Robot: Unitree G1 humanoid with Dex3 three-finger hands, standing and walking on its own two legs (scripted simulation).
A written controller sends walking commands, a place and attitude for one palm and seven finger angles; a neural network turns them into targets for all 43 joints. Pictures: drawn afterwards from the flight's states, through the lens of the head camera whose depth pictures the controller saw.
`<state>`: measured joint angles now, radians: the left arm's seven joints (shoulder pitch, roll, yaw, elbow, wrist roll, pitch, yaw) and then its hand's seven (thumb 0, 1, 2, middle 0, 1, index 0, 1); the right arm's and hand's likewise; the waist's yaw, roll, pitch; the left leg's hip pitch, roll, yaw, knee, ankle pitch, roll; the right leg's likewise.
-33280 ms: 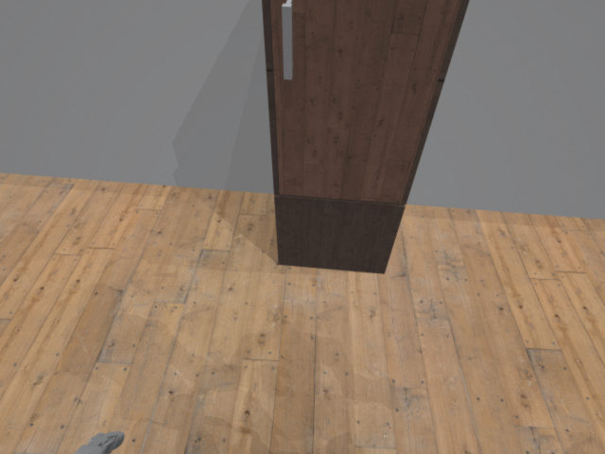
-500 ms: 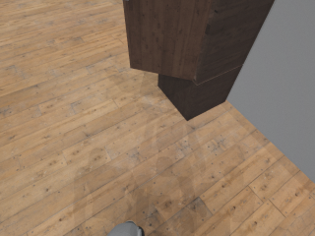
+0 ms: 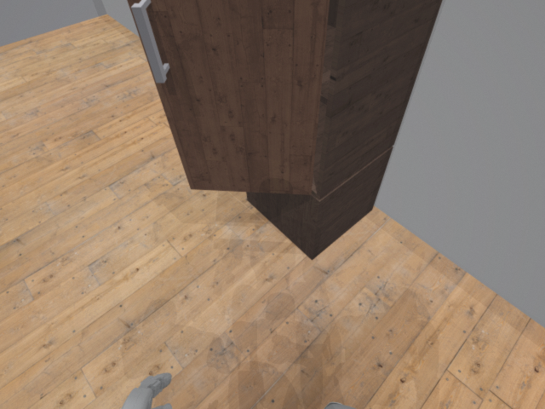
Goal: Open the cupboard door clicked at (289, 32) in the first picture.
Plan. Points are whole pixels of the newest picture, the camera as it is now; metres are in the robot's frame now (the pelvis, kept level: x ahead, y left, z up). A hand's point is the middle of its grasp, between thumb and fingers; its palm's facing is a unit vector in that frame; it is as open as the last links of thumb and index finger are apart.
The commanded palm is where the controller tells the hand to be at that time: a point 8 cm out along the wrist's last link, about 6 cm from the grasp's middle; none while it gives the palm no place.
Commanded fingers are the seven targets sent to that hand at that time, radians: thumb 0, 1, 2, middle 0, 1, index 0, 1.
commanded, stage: take the last steps up to it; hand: left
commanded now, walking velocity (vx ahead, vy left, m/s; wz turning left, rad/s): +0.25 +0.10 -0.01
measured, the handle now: (153, 41) +0.76 +0.26 +0.16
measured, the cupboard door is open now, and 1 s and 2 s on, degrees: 44 44 44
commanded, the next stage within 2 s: come to a stop and stand still in 0.20 s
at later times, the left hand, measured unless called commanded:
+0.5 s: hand out of the picture +0.12 +0.24 -0.18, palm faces +0.08 -0.99 -0.14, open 7.4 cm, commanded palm none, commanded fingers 0.00 0.90 0.90 -0.20 -0.30 -0.20 -0.30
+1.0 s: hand (134, 398) +0.17 +0.25 -0.15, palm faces -0.03 -0.97 -0.25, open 7.4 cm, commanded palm none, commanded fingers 0.00 0.90 0.90 -0.20 -0.30 -0.20 -0.30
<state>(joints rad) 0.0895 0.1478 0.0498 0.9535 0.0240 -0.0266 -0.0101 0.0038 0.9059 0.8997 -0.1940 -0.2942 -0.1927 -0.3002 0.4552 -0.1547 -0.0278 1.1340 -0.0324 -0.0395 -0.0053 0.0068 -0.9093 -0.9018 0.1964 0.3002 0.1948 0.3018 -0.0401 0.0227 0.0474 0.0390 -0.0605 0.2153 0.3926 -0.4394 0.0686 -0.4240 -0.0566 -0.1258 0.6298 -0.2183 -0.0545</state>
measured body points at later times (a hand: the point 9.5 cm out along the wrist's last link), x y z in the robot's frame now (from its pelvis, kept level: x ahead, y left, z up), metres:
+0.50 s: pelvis +0.16 +0.08 +0.01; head +0.19 +0.12 +0.45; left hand +0.12 +0.30 -0.17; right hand +0.26 -0.15 -0.13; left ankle +0.22 +0.17 -0.72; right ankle +0.08 -0.07 -0.70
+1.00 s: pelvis +0.10 +0.05 +0.01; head +0.11 +0.04 +0.46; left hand +0.17 +0.30 -0.13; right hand +0.07 -0.21 -0.14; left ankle +0.22 +0.17 -0.71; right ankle +0.04 -0.07 -0.73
